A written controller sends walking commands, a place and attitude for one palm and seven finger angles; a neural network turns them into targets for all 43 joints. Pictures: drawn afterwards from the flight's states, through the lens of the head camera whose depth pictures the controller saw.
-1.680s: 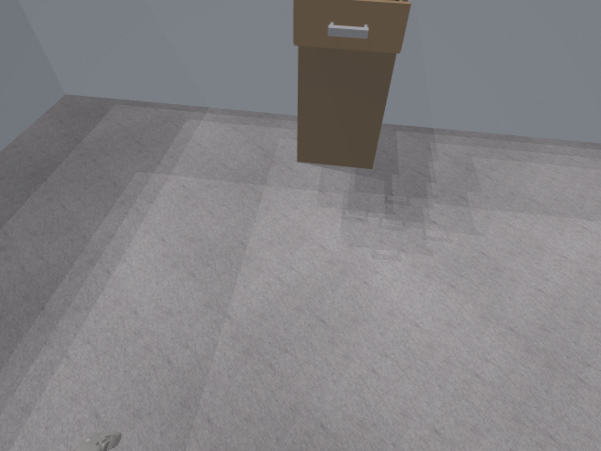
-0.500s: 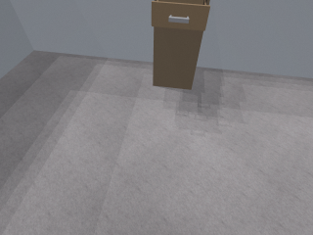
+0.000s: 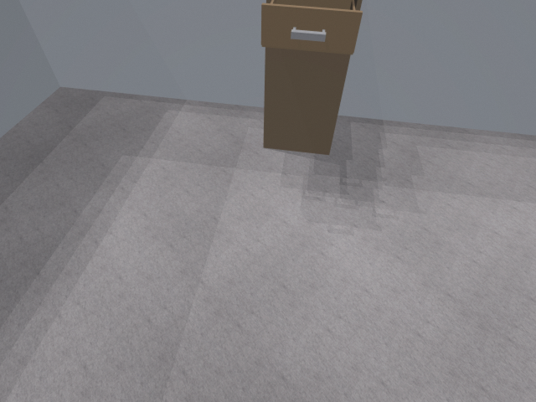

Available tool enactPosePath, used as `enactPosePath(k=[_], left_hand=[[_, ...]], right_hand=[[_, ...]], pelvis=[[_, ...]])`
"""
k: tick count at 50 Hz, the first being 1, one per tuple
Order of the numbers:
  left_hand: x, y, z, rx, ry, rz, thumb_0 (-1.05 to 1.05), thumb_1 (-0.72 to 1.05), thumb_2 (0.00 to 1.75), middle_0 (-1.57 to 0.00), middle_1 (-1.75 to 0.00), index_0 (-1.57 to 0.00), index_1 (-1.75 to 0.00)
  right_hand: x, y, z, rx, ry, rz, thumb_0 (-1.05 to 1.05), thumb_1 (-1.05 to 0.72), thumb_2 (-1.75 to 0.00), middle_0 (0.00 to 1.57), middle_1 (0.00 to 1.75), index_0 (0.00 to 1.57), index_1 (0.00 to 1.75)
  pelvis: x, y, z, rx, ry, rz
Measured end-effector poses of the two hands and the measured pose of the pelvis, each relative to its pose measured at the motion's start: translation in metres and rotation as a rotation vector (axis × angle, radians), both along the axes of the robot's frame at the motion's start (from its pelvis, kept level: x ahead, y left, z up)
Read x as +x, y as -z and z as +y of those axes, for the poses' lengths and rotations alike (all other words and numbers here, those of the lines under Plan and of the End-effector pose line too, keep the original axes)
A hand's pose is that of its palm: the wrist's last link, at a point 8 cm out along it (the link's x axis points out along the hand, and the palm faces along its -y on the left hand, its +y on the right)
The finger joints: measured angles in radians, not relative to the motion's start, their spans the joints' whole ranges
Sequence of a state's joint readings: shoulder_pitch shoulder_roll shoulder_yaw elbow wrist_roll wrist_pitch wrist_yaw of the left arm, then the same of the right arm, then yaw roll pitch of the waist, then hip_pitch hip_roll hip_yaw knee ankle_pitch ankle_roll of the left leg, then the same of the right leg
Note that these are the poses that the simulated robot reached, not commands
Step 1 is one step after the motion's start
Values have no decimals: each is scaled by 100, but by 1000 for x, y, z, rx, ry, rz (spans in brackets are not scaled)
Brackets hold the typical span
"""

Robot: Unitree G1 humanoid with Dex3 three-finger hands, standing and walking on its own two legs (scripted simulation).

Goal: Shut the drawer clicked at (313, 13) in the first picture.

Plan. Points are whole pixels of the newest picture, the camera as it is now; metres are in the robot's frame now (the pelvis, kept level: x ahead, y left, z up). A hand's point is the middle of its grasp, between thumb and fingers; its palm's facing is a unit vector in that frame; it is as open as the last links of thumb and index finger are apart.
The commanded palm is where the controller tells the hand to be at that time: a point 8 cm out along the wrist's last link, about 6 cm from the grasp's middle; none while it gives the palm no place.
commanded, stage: walk to a spot facing it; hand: left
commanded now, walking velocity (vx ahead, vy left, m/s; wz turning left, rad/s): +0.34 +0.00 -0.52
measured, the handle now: (308, 33) +1.29 -0.07 +0.03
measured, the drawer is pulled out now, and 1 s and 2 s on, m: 0.30 0.30 0.30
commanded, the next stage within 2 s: turn to face it in 1.80 s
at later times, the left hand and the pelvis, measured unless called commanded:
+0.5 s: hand out of the picture +0.04 +0.15 -0.17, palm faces -0.08 -0.99 -0.15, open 7.4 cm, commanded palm none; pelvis +0.11 -0.02 -0.01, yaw -10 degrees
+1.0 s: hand (213, 246) +0.48 +0.16 -0.17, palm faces -0.36 -0.91 -0.19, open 7.4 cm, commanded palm none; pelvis +0.31 +0.01 +0.00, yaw -23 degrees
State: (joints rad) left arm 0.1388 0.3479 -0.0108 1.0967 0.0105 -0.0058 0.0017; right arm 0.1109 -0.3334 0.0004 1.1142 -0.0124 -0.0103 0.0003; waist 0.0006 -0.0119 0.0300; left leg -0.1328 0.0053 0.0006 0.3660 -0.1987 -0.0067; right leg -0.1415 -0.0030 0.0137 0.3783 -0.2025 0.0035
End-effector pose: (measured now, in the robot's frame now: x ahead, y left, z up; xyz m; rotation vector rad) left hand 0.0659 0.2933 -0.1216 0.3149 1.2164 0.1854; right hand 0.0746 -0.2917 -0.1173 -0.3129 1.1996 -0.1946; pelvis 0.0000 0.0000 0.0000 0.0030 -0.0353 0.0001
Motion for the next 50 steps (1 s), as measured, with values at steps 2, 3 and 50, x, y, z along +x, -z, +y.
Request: enactPosePath(k=[2,3,50], left_hand=[[-1,2,-2,-2,-3,6,0,90,90,-20,-30,-20,-30],[-2,4,-5,-7,-3,14,0,90,90,-20,-30,-20,-30],[423,16,-87,-159,367,-42,0,91,90,-19,-29,-19,-30]], right_hand=[[-1,2,2,3,4,2,0,-90,-90,20,30,21,30],[-3,4,4,8,9,4,0,-90,-90,20,30,21,30],[120,12,84,99,540,113,-1,-93,-90,20,30,20,30]], pelvis=[[1,1,0,0,9,2],[3,2,0,0,16,3],[311,2,10,5,403,38]])
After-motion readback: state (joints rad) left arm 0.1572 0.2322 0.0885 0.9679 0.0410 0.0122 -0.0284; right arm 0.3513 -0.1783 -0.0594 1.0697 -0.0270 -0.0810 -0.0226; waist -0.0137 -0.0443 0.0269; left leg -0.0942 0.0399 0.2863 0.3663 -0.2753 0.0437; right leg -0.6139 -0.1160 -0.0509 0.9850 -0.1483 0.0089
